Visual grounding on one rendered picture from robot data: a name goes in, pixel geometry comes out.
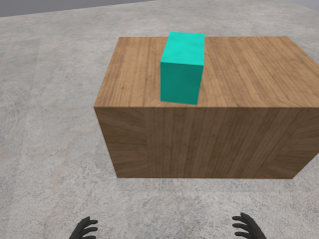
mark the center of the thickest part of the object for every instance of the carton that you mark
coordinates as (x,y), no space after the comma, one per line
(181,68)

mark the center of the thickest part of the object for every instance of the pedestal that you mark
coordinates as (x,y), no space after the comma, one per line
(256,117)

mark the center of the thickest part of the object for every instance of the robot right hand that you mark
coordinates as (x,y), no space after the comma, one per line
(254,231)

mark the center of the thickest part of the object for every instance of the robot left hand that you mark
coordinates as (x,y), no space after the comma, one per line
(80,230)

